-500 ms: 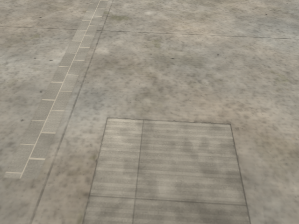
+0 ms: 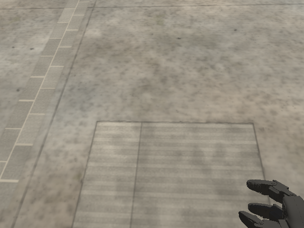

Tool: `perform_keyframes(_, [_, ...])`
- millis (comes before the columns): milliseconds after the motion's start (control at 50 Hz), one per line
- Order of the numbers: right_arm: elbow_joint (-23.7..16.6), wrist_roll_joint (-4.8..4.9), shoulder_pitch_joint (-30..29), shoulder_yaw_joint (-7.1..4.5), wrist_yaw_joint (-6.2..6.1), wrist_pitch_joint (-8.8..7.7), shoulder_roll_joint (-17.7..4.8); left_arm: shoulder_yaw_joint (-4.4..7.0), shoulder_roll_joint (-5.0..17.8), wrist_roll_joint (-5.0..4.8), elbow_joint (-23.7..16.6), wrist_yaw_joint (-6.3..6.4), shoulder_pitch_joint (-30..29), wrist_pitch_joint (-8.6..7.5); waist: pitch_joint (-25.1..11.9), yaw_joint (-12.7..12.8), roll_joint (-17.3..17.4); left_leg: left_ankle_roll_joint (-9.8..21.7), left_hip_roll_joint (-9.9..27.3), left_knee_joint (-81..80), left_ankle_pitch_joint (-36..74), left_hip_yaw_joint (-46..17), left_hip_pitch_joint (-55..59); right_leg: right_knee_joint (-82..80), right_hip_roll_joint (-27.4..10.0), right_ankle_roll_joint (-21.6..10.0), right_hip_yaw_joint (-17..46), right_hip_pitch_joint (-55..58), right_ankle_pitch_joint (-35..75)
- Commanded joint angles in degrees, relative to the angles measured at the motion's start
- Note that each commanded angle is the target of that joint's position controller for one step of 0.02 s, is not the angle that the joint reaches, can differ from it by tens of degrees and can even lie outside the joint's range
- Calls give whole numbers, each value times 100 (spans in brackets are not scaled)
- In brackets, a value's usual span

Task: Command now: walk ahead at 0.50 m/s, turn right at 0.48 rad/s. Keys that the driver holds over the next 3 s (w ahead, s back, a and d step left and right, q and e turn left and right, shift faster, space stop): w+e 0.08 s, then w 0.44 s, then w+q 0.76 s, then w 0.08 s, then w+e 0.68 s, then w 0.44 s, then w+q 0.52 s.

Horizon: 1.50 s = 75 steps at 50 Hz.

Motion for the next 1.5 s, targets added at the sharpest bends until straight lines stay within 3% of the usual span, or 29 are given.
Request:
perform_keyframes(20, [-546, -14, -644, 7, 118, -28, -158, 263, 1097, -177, -742, 139, -781, -256, 335, -302, -1043, -56, -518, -1991, 962, 386, 2425, -1617, -1110, -988, 1278, -1517, 2878])
perform_keyframes(80, [-423, 110, -517, -83, 221, -135, -240, 270, 768, -6, -485, 154, 109, -89, 21, -238, -1036, 210, -753, -3093, 228, 384, 2518, -608, -1191, -782, 1471, 303, 3476])
perform_keyframes(120, [30, -47, 1175, -283, 310, -234, -717, 385, 1099, 60, -728, 12, -403, -110, -992, -1266, -1126, 819, -450, -2784, 962, 109, 5008, 1282, -738, -446, 1111, -344, 4306])
perform_keyframes(140, [345, -134, 2362, -411, 330, -189, -1171, 278, 622, 177, -811, -85, 86, -243, -2316, -1361, 11, 1461, 798, -2341, 1060, -1362, 7423, 3318, -187, -206, 879, -1860, 2112])
perform_keyframes(160, [553, -42, 2585, -450, 354, -200, -1280, 101, 288, 19, -732, -231, 954, -386, -3057, -1021, 1536, 2275, 1875, -3598, -964, -3932, 8101, 4624, 134, -127, 1312, -2895, -1080])
perform_keyframes(180, [573, 15, 2424, -378, 285, -128, -726, 207, 610, -150, -754, -240, 304, -370, -2041, -1167, 1213, 2126, 1657, -4238, -2801, -4087, 7604, 5121, -195, -88, 1206, -3778, -659])
perform_keyframes(200, [604, 63, 1747, -304, 223, -119, -404, 268, 763, -155, -1071, -150, -748, -314, -677, -1133, 575, 1827, 1343, -4397, -2626, -3109, 6439, 4864, -451, -64, 814, -4131, 39])
perform_keyframes(220, [612, 78, 1364, -259, 192, -136, -277, 301, 814, -49, -1245, -40, -1216, -283, -72, -897, -139, 1716, 1153, -4503, -1754, -2401, 5279, 4461, -683, -25, 618, -3834, 476])
perform_keyframes(280, [932, -45, 1236, -190, 181, -209, -7, 355, 687, 87, -1309, 1, -1134, -224, -122, -415, 80, 1504, 738, -4768, -742, -1290, 4069, 3420, -998, 52, 466, -2671, 697])
perform_keyframes(380, [1291, 124, 1479, -323, 114, -112, -742, 193, 323, 138, -1753, -207, -2238, -245, -79, -452, 22, 1414, 510, -4960, -634, -376, 3422, 903, -962, 147, -169, -1750, 1968])
perform_keyframes(480, [1502, 233, 1885, -416, 112, -136, -1048, 294, 834, 92, -1865, -318, -2894, -302, 414, -538, 21, 1272, 888, -5007, -1135, -641, 3857, -140, -974, -3, -143, -1382, 1952])
perform_keyframes(540, [1613, 249, 2093, -379, 106, -87, -1006, 487, 1124, 121, -1495, -294, -1876, -313, -172, -20, -201, 978, 580, -3627, 436, -249, 3846, -231, -626, -255, -531, 299, 1735])
perform_keyframes(560, [1537, 164, 1933, -290, 102, -57, -807, 634, 1561, 141, -1250, -223, -870, -312, -658, 429, -769, 660, 86, -1825, 286, 226, 3041, -368, -1337, -463, 317, 1618, 1606])
perform_keyframes(580, [1384, 220, 2503, -94, 107, -172, -101, 739, 2192, 189, -1134, -258, -221, -317, -1567, 335, -2685, 322, -834, 396, -2408, 420, 1185, -1482, -2778, -1294, 3055, 3367, 352])
perform_keyframes(600, [1534, 301, 2515, -231, 76, -253, -674, 562, 1571, 221, -1191, -288, -359, -383, -1757, 308, -2061, 427, -802, 1323, -3003, -574, 662, -1891, -2951, -1348, 3913, 3295, -413])
perform_keyframes(620, [1415, 360, 2002, -354, 52, -283, -1071, 433, 1257, 237, -1331, -290, -1002, -448, -927, 181, -1587, 626, -558, 1408, -2549, -691, 285, -1863, -2741, -1045, 2972, 2623, 14])
perform_keyframes(660, [1383, 172, 1698, -389, 12, -184, -882, 326, 883, 196, -1347, -334, -1697, -494, -439, -132, -912, 679, -32, 684, -1578, -380, 689, -1967, -2178, -753, 1430, 1633, 1204])
perform_keyframes(720, [1324, 183, 1716, -364, 99, -23, -373, 283, 735, 240, -892, -267, -1337, -496, -286, -406, -897, 686, 74, 442, -1159, -377, 1118, -2253, -2136, -663, 758, 1123, 2370])
perform_keyframes(820, [1051, 165, 1192, -434, 101, 116, -476, 316, 947, 271, -686, -152, -1357, -496, 102, -449, -717, 613, -170, -496, 17, -571, 617, -2452, -1987, -403, -239, 974, 3229])
perform_keyframes(1000, [374, 117, -379, -251, 516, 145, -320, 378, 1311, 226, -320, 23, -635, -339, 685, -59, -706, 739, -298, -2469, 242, 539, 845, -2274, -2077, -118, -1337, 1837, 4301])
perform_keyframes(1100, [358, 138, 644, -453, 552, 174, -803, 502, 1693, 159, -521, 106, -817, -152, -143, -828, -1292, 1211, -988, -2630, -1121, 1270, 2646, 78, -2193, -122, -1562, 2123, 8076])
perform_keyframes(1120, [609, 124, 1661, -627, 485, 177, -1149, 509, 1725, 117, -627, 80, -1061, -154, -595, -1382, -1135, 1451, -1047, -3270, -600, 1018, 4148, 1372, -1963, -17, -1634, 1426, 7434])
perform_keyframes(1140, [810, 77, 2428, -731, 351, 225, -1535, 425, 1423, 245, -816, 23, -1131, -245, -1121, -1502, -267, 1843, -27, -3083, -344, -570, 6116, 3291, -1510, 150, -1507, -503, 3612])
perform_keyframes(1160, [625, 62, 2196, -731, 334, 150, -1864, 177, 727, 240, -1152, -148, -697, -476, -1787, -869, 838, 3141, 1416, -3795, -1107, -3955, 7735, 5173, -271, 374, -563, -2839, -1058])
perform_keyframes(1180, [682, -18, 2450, -609, 287, 159, -1410, 301, 1228, 49, -1310, -259, -1459, -745, -1781, -1260, 190, 2899, 1272, -4374, -1480, -3917, 7630, 5415, -526, 200, 374, -3530, -778])
perform_keyframes(1200, [642, -2, 2071, -529, 275, 101, -1077, 329, 1383, -91, -1493, -278, -1843, -817, -1037, -1107, -77, 2540, 1044, -4457, -1218, -2958, 6882, 4914, -839, 80, 322, -3690, -188])
perform_keyframes(1240, [470, 83, 1317, -415, 296, 9, -806, 399, 1374, 130, -1453, -172, -1790, -724, -349, -553, -751, 2148, 559, -4631, -128, -1894, 5176, 3820, -1224, 257, 203, -2956, 342])
perform_keyframes(1360, [471, 41, 1553, -441, 118, -10, -1110, 271, 937, 323, -1856, -143, -2446, -464, -15, -496, -322, 1835, -41, -4809, 862, -727, 3388, 1544, -1216, 671, -230, -2079, 1732])
perform_keyframes(1500, [787, 39, 2333, -414, 173, -38, -1161, 195, 1115, 129, -2167, -358, -3466, -477, 127, -1058, -45, 1480, 460, -4468, 130, -775, 4629, -70, -992, 177, -247, -2273, 2714])
Next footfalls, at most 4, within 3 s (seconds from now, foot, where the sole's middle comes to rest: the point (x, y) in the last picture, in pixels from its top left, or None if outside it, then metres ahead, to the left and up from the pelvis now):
0.12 left None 0.29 0.12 -0.76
0.56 right None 0.50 -0.18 -0.76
1.12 left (179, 160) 0.82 0.01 -0.76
1.62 right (202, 109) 1.15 -0.11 -0.76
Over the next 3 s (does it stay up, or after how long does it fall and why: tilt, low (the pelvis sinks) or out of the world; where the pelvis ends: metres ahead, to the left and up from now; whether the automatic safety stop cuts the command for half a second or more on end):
stays up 1.67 -0.04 0.01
